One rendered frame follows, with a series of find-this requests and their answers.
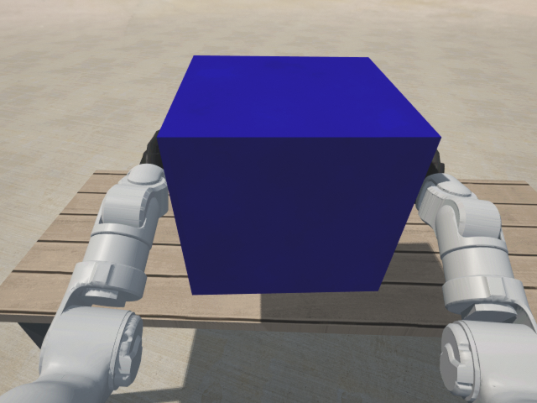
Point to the left robot hand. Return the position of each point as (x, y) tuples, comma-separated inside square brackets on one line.
[(152, 154)]

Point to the left robot upper arm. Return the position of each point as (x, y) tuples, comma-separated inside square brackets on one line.
[(90, 353)]

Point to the table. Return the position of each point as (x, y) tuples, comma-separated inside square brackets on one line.
[(409, 301)]

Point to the right robot forearm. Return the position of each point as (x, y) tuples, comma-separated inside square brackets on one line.
[(480, 284)]

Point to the right robot upper arm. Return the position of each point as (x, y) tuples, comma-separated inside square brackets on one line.
[(490, 362)]

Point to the right robot hand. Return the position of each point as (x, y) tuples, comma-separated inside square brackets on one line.
[(436, 166)]

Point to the left robot forearm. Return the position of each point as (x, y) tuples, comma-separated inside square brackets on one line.
[(112, 271)]

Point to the carton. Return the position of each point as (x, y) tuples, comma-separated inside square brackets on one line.
[(291, 174)]

